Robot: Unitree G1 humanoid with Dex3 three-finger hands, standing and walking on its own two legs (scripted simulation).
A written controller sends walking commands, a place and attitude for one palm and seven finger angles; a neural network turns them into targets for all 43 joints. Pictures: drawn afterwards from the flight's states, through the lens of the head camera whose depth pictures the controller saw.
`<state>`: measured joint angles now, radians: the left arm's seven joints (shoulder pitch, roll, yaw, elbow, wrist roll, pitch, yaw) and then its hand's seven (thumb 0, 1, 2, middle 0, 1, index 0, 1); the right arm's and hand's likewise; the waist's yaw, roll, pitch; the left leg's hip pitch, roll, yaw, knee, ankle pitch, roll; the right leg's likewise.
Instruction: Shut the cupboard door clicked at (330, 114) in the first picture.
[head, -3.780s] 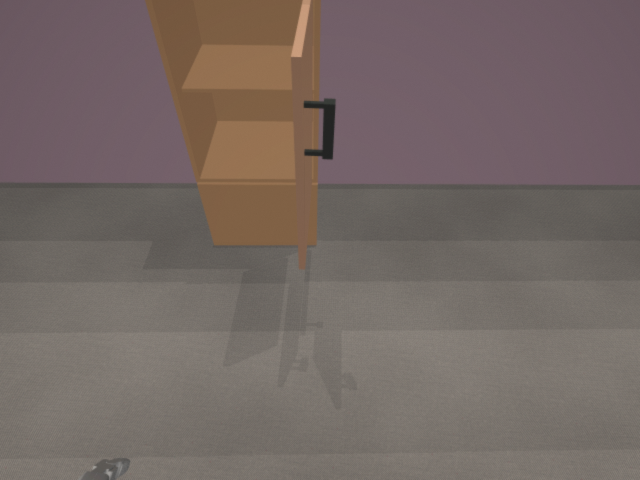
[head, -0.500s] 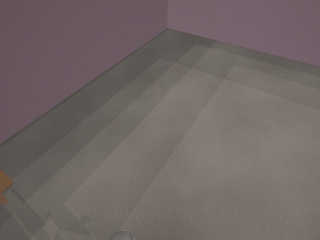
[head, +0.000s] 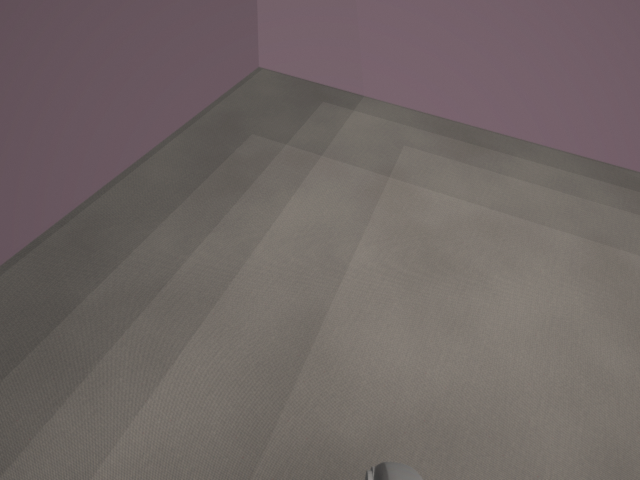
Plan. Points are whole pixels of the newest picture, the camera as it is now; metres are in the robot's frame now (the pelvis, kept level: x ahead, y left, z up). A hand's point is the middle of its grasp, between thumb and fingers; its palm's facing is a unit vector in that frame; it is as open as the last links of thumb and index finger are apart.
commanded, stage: walk around to get in front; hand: left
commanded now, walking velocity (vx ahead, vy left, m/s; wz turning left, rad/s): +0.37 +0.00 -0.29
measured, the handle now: out of the picture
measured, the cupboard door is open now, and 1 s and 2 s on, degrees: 87 87 87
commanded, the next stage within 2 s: walk to a spot facing it in 1.98 s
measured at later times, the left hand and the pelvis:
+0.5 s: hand (276, 361) +0.35 +0.09 -0.18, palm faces -0.08 -0.99 -0.13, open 7.3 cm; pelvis +0.22 -0.06 -0.02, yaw -8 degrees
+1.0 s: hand (245, 312) +0.45 +0.16 -0.19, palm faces -0.10 -0.99 -0.13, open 7.4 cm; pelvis +0.45 -0.01 -0.01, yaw -11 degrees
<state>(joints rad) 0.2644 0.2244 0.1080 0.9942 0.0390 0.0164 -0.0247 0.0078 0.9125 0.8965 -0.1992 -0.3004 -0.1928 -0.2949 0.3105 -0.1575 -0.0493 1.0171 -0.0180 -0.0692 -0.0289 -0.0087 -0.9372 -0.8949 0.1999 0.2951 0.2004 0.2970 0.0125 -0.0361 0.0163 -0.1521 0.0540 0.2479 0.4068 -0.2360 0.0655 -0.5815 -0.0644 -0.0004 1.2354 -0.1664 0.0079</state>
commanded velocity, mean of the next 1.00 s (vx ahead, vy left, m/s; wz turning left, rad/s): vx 0.38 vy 0.00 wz -0.13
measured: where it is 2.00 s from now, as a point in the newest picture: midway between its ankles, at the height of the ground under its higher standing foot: (348, 317)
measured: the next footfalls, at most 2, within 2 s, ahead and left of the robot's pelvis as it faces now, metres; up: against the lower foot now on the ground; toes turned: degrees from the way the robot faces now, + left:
right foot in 0.38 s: +0.29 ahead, -0.15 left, +0.00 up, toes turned -16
left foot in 0.84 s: +0.54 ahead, +0.07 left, +0.00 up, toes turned +3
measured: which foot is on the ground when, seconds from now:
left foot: down 0.00-0.38, up 0.40-0.82, down 0.84-1.00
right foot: up 0.00-0.36, down 0.38-0.84, up 0.86-1.00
